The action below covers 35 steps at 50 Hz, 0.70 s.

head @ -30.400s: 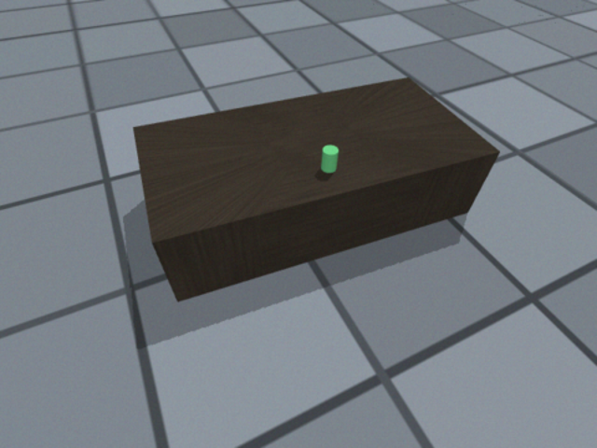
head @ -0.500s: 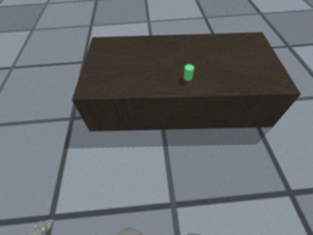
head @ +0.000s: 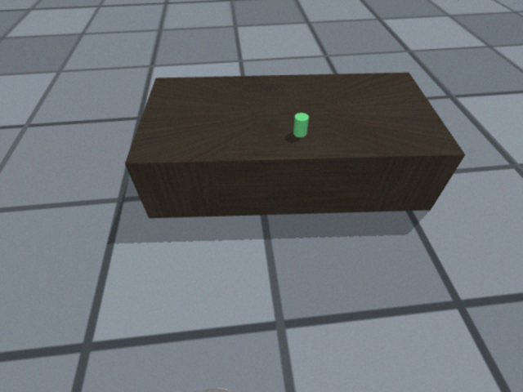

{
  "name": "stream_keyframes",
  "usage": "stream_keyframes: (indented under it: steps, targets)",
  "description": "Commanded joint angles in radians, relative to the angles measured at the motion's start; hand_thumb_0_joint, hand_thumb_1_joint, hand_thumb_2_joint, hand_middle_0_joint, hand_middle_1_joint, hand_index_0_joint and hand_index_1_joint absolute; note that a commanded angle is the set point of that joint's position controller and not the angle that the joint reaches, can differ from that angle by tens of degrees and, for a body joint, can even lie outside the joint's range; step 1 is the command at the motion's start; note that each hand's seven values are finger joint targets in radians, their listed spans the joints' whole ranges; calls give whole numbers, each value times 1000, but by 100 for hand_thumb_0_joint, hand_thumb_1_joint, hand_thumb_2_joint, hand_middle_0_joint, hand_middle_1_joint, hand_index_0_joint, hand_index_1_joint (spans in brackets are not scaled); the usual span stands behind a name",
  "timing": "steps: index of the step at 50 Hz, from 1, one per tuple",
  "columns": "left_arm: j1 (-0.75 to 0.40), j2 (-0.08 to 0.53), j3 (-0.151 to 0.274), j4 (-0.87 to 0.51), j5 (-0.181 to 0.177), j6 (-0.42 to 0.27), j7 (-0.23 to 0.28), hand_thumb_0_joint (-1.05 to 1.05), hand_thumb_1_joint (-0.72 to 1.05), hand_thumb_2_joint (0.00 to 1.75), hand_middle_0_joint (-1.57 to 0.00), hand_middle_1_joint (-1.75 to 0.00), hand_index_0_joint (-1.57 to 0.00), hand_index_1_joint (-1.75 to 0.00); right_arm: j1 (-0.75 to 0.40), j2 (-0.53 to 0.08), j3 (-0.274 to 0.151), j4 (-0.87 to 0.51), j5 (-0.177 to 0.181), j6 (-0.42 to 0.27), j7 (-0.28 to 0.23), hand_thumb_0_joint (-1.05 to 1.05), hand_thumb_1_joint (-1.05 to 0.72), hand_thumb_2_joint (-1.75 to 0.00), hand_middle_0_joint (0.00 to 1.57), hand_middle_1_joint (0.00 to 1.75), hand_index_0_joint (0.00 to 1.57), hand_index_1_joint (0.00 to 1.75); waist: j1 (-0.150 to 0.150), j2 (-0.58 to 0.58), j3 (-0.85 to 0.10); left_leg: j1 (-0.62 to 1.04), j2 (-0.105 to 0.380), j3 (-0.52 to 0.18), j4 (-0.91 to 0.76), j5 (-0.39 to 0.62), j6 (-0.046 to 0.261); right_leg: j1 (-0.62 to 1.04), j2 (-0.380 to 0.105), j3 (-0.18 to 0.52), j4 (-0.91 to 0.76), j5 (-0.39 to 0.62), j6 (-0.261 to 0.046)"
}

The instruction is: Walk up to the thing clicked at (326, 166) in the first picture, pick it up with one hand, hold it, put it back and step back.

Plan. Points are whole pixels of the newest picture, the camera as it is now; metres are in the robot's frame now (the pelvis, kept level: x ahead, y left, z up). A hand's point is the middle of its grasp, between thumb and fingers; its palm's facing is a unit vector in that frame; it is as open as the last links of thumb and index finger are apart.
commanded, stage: step back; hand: right
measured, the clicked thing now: (300, 125) +1.21 -0.09 -0.36
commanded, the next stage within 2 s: stand in 0.80 s
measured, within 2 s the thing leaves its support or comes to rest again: neither
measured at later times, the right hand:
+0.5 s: hand out of the picture +0.10 -0.25 -0.15, palm faces -0.09 +0.93 -0.36, open 7.4 cm
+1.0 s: hand out of the picture +0.17 -0.23 -0.14, palm faces -0.04 +0.95 -0.32, open 7.4 cm
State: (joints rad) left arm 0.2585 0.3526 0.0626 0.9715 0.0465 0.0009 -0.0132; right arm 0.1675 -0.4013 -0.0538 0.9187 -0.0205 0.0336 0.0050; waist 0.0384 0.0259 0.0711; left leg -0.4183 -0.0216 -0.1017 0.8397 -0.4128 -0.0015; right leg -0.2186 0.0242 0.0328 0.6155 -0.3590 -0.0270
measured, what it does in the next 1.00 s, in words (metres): shifts its weight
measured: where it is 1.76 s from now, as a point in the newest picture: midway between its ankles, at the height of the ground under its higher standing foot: outside the picture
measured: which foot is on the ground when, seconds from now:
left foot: down 0.00-1.00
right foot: down 0.00-1.00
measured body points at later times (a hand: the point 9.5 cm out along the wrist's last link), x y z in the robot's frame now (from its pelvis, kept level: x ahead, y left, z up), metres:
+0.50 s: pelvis +0.01 +0.01 +0.00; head +0.03 +0.01 +0.45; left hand +0.07 +0.33 -0.11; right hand +0.11 -0.29 -0.12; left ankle +0.04 +0.14 -0.72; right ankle +0.00 -0.11 -0.73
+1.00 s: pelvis +0.05 +0.02 +0.02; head +0.08 +0.01 +0.47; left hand +0.13 +0.32 -0.11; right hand +0.18 -0.27 -0.11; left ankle +0.05 +0.14 -0.73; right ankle +0.02 -0.10 -0.73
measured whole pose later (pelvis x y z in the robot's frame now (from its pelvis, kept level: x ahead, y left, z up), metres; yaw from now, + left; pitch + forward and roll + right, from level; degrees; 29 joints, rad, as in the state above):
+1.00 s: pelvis +0.05 +0.02 +0.02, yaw +2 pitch -2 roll +0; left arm 0.08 0.35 0.00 1.10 0.00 -0.02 0.00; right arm 0.04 -0.34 -0.02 1.09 0.00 -0.01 0.01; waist 0.00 0.01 0.08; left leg -0.16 0.03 0.03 0.42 -0.22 -0.01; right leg -0.09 -0.01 -0.01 0.40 -0.28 0.00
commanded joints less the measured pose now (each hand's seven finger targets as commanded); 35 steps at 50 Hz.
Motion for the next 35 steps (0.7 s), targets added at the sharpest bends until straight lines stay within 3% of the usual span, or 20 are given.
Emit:
stream_keyframes:
  steps: [1,3,5,6,7,8,9,11,13,15,17,18,19,23,26,27,28,29,32,35]
  targets:
    - [-98,298,70,-99,2,-58,17,0,90,90,-20,-30,-20,-30,-43,-162,-35,-58,-6,-49,2,0,-90,-90,20,30,20,30,6,-174,9,17,10,23,-109,-42,-11,-44,-241,261,-290,-142,-134]
    - [-116,300,66,-101,-1,-43,14,0,90,90,-20,-30,-20,-30,-25,-157,-39,-43,-9,-60,4,0,-90,-90,20,30,20,30,-9,-186,15,99,8,89,-266,-23,-8,-55,-248,232,-264,-111,-133]
    - [-96,261,38,-95,-7,-31,12,0,90,90,-20,-30,-20,-30,11,-157,-51,-15,-11,-74,-3,0,-90,-90,20,30,20,30,-33,-129,-28,277,1,67,-443,104,22,-88,-197,143,-144,77,-84]
    - [-85,218,21,-90,-17,-29,10,0,90,90,-20,-30,-20,-30,18,-184,-58,-13,-16,-80,-7,0,-90,-90,20,30,20,30,-42,-45,-52,354,106,-115,-469,78,62,-190,-141,92,-62,103,-40]
    - [-120,207,17,-86,-33,-27,8,0,90,90,-20,-30,-20,-30,17,-231,-63,-9,-11,-82,-6,0,-90,-90,20,30,20,30,-40,71,-63,296,220,-309,-541,-132,131,-218,-47,8,27,-109,-5]
    - [-120,240,32,-78,-33,-25,12,0,90,90,-20,-30,-20,-30,31,-269,-68,-9,-14,-81,-2,0,-90,-90,20,30,20,30,-44,75,-60,219,299,-368,-577,-237,198,-156,-44,-25,101,-167,-2]
    - [-115,240,29,-78,-30,-28,12,0,90,90,-20,-30,-20,-30,17,-261,-67,-9,-18,-82,0,0,-90,-90,20,30,20,30,-41,75,-49,228,304,-363,-581,-199,211,-178,-47,-12,136,-182,-4]
    - [-105,228,29,-64,-31,-37,11,0,90,90,-20,-30,-20,-30,0,-240,-59,-11,-20,-84,-3,0,-90,-90,20,30,20,30,-34,116,-13,215,271,-297,-551,-31,188,-168,-67,-1,77,-166,-9]
    - [-56,210,30,-28,-31,-49,13,0,90,90,-20,-30,-20,-30,-47,-218,-48,-9,-9,-74,0,0,-90,-90,20,30,20,30,0,137,-49,146,209,-171,-483,119,139,4,-47,-41,-123,-18,-8]
    - [-31,238,40,-3,-20,-56,20,0,90,90,-20,-30,-20,-30,-69,-161,-30,-17,7,-62,2,0,-90,-90,20,30,20,30,25,80,-84,13,127,-84,-392,117,61,182,-65,35,-200,47,-29]
    - [0,337,64,13,-7,-62,18,0,90,90,-20,-30,-20,-30,-65,-143,-33,-18,-2,-58,0,0,-90,-90,20,30,20,30,34,-115,-24,-129,-14,24,-147,-114,21,175,-277,346,-341,-322,-137]
    - [-49,350,69,-10,-5,-64,18,0,90,90,-20,-30,-20,-30,-54,-156,-36,-14,-10,-61,-5,0,-90,-90,20,30,20,30,22,-140,21,-142,4,34,-49,-117,11,120,-382,430,-367,-276,-200]
    - [-80,331,69,-32,-12,-67,21,0,90,90,-20,-30,-20,-30,-36,-165,-36,-11,-11,-65,-6,0,-90,-90,20,30,20,30,16,-106,47,-146,36,8,-22,-98,7,105,-406,415,-345,-107,-223]
    - [-165,295,48,-46,-16,-68,23,0,90,90,-20,-30,-20,-30,18,-139,-36,22,-4,-79,2,0,-90,-90,20,30,20,30,-33,-168,-24,66,66,79,-197,25,6,43,-304,151,-235,333,-146]
    - [-173,249,20,-57,-27,-47,17,0,90,90,-20,-30,-20,-30,56,-138,-52,52,-15,-83,-4,0,-90,-90,20,30,20,30,-66,-124,-73,309,37,87,-407,297,28,-60,-189,15,-68,394,-54]
    - [-170,211,7,-68,-35,-42,16,0,90,90,-20,-30,-20,-30,75,-186,-63,57,-22,-87,-13,0,-90,-90,20,30,20,30,-67,11,-103,365,165,-84,-453,358,61,-126,-119,-28,47,307,-16]
    - [-144,193,4,-53,-51,-29,18,0,90,90,-20,-30,-20,-30,15,-231,-61,36,-15,-90,-13,0,-90,-90,20,30,20,30,-36,98,-104,278,296,-255,-508,221,163,-126,-44,-57,91,-28,8]
    - [-158,229,15,-37,-46,-22,22,0,90,90,-20,-30,-20,-30,-5,-255,-66,35,-12,-87,-11,0,-90,-90,20,30,20,30,-46,99,-79,215,338,-300,-526,188,220,-83,-54,-22,125,-191,2]
    - [-136,208,8,-17,-40,-31,24,0,90,90,-20,-30,-20,-30,-50,-218,-49,34,-19,-88,-19,0,-90,-90,20,30,20,30,-25,131,-85,294,294,-189,-452,453,181,-115,-81,3,27,-141,-9]
    - [-73,223,17,30,-33,-52,29,0,90,90,-20,-30,-20,-30,-114,-175,-33,35,7,-77,-17,0,-90,-90,20,30,20,30,10,83,-173,237,198,-16,-320,646,78,124,-97,14,-189,278,-7]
